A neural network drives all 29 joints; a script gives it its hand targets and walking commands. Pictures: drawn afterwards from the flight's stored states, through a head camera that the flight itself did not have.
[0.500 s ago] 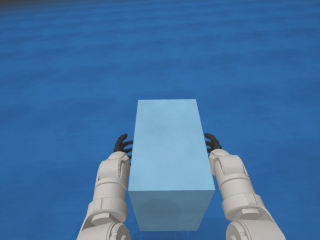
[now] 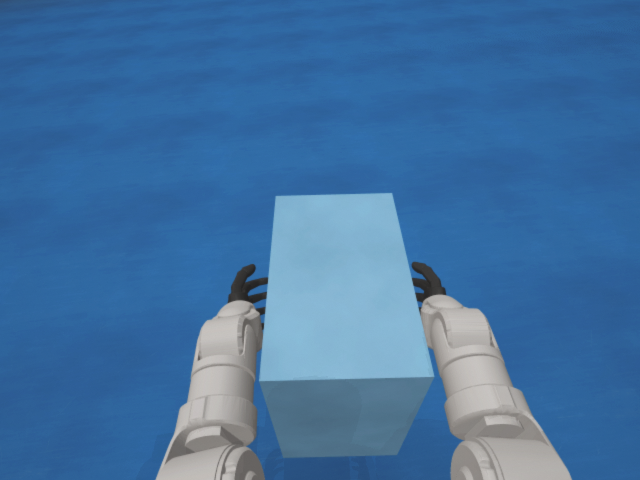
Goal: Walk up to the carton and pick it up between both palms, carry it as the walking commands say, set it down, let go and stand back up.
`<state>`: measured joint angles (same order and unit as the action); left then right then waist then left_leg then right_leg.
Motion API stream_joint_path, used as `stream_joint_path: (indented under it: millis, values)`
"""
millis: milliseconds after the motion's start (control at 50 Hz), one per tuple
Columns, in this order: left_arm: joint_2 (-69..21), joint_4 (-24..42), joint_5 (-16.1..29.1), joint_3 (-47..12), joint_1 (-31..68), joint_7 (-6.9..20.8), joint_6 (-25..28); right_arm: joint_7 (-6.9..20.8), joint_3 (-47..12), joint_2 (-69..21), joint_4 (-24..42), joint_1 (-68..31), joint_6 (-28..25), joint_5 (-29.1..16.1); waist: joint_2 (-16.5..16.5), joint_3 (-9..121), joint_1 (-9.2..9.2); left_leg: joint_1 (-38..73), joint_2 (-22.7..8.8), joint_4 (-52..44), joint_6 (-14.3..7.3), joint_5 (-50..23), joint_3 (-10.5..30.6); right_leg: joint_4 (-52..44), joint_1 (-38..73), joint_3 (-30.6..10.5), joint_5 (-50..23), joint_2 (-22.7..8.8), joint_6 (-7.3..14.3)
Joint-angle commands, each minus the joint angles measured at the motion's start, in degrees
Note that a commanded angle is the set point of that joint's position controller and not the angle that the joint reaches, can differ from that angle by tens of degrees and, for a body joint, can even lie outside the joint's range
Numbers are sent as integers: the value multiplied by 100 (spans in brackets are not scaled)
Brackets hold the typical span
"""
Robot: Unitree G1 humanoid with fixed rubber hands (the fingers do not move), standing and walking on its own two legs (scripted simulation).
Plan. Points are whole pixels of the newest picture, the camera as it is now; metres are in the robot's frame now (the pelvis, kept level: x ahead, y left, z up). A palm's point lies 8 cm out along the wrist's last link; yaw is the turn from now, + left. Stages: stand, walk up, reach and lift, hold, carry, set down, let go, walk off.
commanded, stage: reach and lift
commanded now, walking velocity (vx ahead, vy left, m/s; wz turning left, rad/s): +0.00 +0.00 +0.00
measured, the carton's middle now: (337, 327) +0.34 +0.01 -0.01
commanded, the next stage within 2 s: hold in 0.30 s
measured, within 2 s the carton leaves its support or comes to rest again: neither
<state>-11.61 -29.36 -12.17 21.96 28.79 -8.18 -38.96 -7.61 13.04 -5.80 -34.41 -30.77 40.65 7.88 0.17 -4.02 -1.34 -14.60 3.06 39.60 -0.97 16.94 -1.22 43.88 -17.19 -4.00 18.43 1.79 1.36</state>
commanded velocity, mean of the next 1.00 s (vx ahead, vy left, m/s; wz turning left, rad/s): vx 0.00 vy -0.01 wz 0.00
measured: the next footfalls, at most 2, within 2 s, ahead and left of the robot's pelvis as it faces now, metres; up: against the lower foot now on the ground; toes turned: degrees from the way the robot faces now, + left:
none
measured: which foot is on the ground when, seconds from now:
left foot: down 0.00-1.00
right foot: down 0.00-1.00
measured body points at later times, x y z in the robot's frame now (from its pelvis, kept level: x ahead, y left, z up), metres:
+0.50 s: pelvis +0.00 +0.00 +0.00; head -0.04 -0.02 +0.45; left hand +0.32 +0.13 +0.05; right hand +0.33 -0.13 +0.03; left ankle +0.06 +0.11 -0.71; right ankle +0.06 -0.10 -0.71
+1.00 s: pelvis -0.01 +0.00 +0.00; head -0.05 -0.02 +0.45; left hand +0.31 +0.13 +0.05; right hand +0.32 -0.13 +0.03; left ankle +0.06 +0.11 -0.71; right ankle +0.06 -0.10 -0.71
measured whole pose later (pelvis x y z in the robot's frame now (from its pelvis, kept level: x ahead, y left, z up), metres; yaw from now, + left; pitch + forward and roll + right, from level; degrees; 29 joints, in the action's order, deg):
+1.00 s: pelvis -0.01 +0.00 +0.00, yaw +0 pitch -9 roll +2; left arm -12.3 -25.4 -12.2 19.8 25.8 -7.4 -40.9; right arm -7.4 10.9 -6.5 -27.5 -24.9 42.6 7.9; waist 0.2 -3.3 -0.3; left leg -13.8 3.0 39.6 -1.0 16.6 -1.2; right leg 43.9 -16.3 -4.0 18.1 1.8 1.4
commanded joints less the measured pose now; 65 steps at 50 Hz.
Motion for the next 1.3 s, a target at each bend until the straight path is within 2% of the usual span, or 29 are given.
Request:
stream_joint_path:
  millis: [0,20,40,60,120,140,180,220,320,340,420,480,500,580,600,620,820,860,960,980,1020,1060,1080,1120,1140,1160,1180,1240,1280]
  values:
    - [-6274,836,2004,-4276,5018,1749,134,1544,-3385,-6898,1885,-5351,-519,-1684,-414,3785,168,554,-54,-657,-107,-1053,823,-1311,1340,-319,-1082,87,-117]
    - [-6174,607,1870,-4033,4772,1766,98,1516,-3337,-6918,1965,-5380,-501,-1769,-264,3842,-22,320,-2,-746,-124,-842,755,-1362,1529,-378,-856,87,-129]
    - [-6245,507,1757,-4055,4511,1763,22,1522,-3210,-6879,1619,-4890,-389,-1523,-452,3424,199,433,-18,-810,-103,-776,800,-1428,1292,-299,-873,82,-126]
    - [-6135,435,1804,-3977,4514,1761,35,1496,-3374,-6786,2027,-5208,-453,-1611,-536,3533,194,348,-44,-805,-126,-708,792,-1402,1331,-267,-785,106,-135]
    - [-5952,223,1538,-3694,4165,1773,-59,1512,-3036,-6786,1317,-4506,-242,-1274,-573,2847,182,338,-53,-890,-169,-604,860,-1510,1096,-329,-747,24,-140]
    - [-6065,105,1424,-3632,3986,1764,-126,1537,-2987,-6738,1410,-4616,-252,-1351,-209,2683,133,278,-23,-917,-125,-481,796,-1527,1083,-347,-623,11,-115]
    - [-6186,313,1566,-3898,4132,1746,-97,1581,-2935,-6749,1159,-4288,-244,-1248,-393,2860,376,570,-68,-926,-111,-645,879,-1493,1047,-276,-806,72,-78]
    - [-6305,386,1709,-3968,4178,1814,-107,1545,-3148,-6681,1894,-4828,-314,-1394,-441,3136,304,377,-57,-860,-130,-700,842,-1449,1331,-305,-790,90,-89]
    - [-6286,694,1686,-4130,3773,1761,-103,1567,-3348,-6973,1766,-4129,-230,-1449,-456,3279,228,815,-4,-860,-95,-1127,729,-1498,1372,-249,-1338,81,-149]
    - [-6134,965,1690,-4213,4116,1820,-59,1594,-3313,-6961,1811,-4285,-267,-1483,-164,3455,245,619,16,-879,-99,-1022,816,-1475,1437,-351,-1284,56,-104]
    - [-5998,742,1599,-3988,3795,1792,-123,1602,-3565,-6969,2044,-4534,-225,-1521,-807,3025,-2,536,-2,-846,-193,-815,814,-1534,1217,-387,-851,39,-159]
    - [-6201,947,1777,-4307,3623,1838,-106,1588,-3750,-7050,2257,-4306,-232,-1670,-624,3479,65,596,79,-826,-118,-1160,685,-1546,1572,-279,-1479,75,-207]
    - [-6253,980,1760,-4293,3807,1818,-83,1612,-3781,-7049,2321,-4408,-269,-1703,-389,3530,160,712,48,-793,-149,-1086,776,-1468,1352,-358,-1317,58,-141]
    - [-5985,569,1531,-3870,3668,1870,-175,1560,-3441,-6894,1991,-4428,-226,-1523,-678,2444,147,445,60,-840,-137,-145,790,-1712,703,-445,145,-4,-47]
    - [-6217,623,1584,-4057,3624,1898,-164,1550,-3533,-7060,2281,-4674,-282,-1594,-415,2807,53,399,122,-827,-135,-284,691,-1684,1025,-432,-29,-13,-75]
    - [-6146,628,1558,-3990,3732,1851,-150,1600,-3550,-6949,2097,-4578,-266,-1594,-668,2693,79,533,130,-805,-98,-225,693,-1738,733,-411,157,-13,-64]
    - [-6216,320,1606,-3790,3962,1854,-47,1633,-3459,-6920,1975,-4965,-349,-1639,-562,2562,133,361,40,-869,-122,390,729,-1703,489,-352,775,27,-29]
    - [-6331,573,1635,-4172,3823,1873,-92,1643,-3410,-6872,1788,-4334,-309,-1431,-405,2611,294,588,49,-927,-105,33,817,-1685,647,-343,195,44,45]
    - [-6237,968,1873,-4345,3989,1820,-34,1594,-3854,-7062,2425,-4683,-341,-1742,-534,3288,153,643,-1,-866,-136,-457,766,-1557,1025,-297,-373,97,-55]
    - [-5642,893,1499,-4075,4044,1763,-276,1480,-3619,-6356,2465,-5135,-131,-1463,-1050,2951,120,-783,-830,-109,-175,-364,660,-1939,1109,-962,-836,-1126,248]
    - [-5645,1443,1898,-4182,4355,1706,-384,1330,-3687,-6347,2882,-5204,39,-1589,-1629,3157,61,-1190,-424,860,96,893,183,-2279,1143,-1763,-457,-1696,786]
    - [-5576,1571,1860,-4291,4171,1563,-563,1260,-4026,-6434,3197,-5506,225,-1893,-1521,3185,71,-1031,-556,1012,68,914,225,-2157,951,-1560,-918,-1684,826]
    - [-5553,2106,2024,-4482,4345,1482,-612,1231,-4008,-6493,3223,-5089,325,-1932,-1106,3427,145,-796,-552,320,0,659,76,-1865,1146,-1211,-1481,-1492,718]
    - [-5465,2521,2183,-4533,4245,1308,-909,1124,-4015,-6495,3422,-4798,645,-2105,-1084,3572,221,-138,-635,-444,-128,172,185,-1495,695,-689,-1685,-1109,460]
    - [-5566,2885,2209,-4738,4127,1203,-1006,1080,-3879,-6328,3795,-4672,751,-2112,-264,4138,229,714,-1362,-765,-268,-1030,1095,-723,282,-284,-2014,-736,246]
    - [-5605,3614,2440,-5080,4562,1074,-1180,1011,-3872,-6425,3875,-4175,903,-2195,1088,3957,246,886,-2269,-1218,-683,-1781,2398,-37,-627,182,-705,-252,-19]
    - [-5587,3840,2436,-5008,4066,964,-1377,886,-3915,-6466,4115,-3746,1055,-2278,1376,4004,197,695,-2709,-1428,-917,-1841,2911,286,-698,420,507,-141,-200]
    - [-5562,3975,2466,-5191,3040,745,-1929,636,-4007,-6285,4896,-3144,1489,-2272,1148,3814,163,155,-2310,-1208,-688,-2317,2000,-457,10,572,388,-117,-95]
    - [-5492,4150,2547,-5125,2398,638,-2190,448,-3855,-5942,5379,-2753,1717,-2164,1383,3907,61,90,-1903,-575,-450,-3102,1481,-1329,558,493,-281,-135,105]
